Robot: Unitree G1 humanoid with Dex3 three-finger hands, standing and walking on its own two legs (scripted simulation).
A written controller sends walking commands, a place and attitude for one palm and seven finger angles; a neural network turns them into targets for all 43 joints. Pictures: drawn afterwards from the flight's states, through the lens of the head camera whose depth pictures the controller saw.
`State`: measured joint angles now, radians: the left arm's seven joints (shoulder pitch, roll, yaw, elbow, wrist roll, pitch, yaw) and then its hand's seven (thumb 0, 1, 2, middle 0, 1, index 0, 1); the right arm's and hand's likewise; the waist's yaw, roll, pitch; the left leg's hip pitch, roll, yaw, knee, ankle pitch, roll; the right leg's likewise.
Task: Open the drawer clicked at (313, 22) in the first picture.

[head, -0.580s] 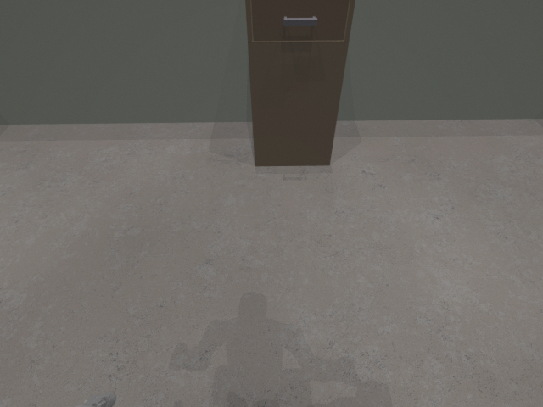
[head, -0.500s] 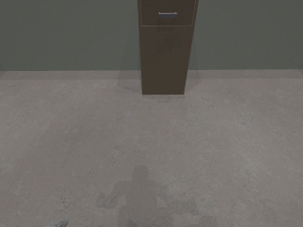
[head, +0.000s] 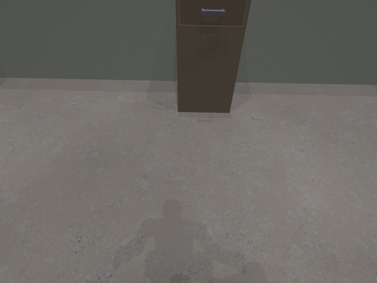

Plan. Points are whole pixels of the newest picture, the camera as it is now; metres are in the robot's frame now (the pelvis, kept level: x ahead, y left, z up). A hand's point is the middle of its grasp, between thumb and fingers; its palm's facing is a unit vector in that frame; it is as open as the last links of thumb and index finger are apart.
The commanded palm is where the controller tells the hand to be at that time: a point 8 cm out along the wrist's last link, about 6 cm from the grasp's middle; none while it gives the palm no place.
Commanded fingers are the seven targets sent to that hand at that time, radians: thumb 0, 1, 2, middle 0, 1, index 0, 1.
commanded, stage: stand and wait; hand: left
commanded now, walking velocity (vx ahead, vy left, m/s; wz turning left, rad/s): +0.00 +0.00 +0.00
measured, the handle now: (212, 11) +1.52 -0.05 +0.02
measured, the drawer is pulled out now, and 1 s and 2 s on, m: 0.00 0.00 0.00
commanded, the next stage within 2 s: look at it before walking up in 0.24 s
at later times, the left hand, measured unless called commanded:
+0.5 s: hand out of the picture +0.07 +0.25 -0.15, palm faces -0.02 -0.94 -0.33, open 7.4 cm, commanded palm none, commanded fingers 0.00 0.90 0.90 -0.20 -0.30 -0.20 -0.30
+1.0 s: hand out of the picture +0.08 +0.25 -0.15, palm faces -0.03 -0.94 -0.33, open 7.4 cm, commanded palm none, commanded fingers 0.00 0.90 0.90 -0.20 -0.30 -0.20 -0.30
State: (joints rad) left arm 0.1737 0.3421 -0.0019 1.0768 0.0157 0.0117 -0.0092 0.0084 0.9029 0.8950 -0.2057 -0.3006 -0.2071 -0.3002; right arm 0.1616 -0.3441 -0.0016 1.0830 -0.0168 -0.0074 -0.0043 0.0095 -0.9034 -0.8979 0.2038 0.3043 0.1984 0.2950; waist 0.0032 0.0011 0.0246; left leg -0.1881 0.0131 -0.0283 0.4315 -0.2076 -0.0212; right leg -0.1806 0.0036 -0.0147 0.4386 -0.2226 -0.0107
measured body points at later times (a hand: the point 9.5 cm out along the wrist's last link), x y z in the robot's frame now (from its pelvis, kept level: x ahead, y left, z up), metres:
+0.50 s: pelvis +0.00 +0.01 +0.00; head +0.00 +0.01 +0.45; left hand +0.07 +0.30 -0.13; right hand +0.08 -0.29 -0.13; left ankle +0.02 +0.13 -0.74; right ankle +0.01 -0.11 -0.74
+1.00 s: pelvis +0.01 +0.01 +0.00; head +0.01 +0.01 +0.45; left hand +0.08 +0.30 -0.13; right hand +0.09 -0.29 -0.13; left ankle +0.02 +0.13 -0.74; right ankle +0.01 -0.11 -0.74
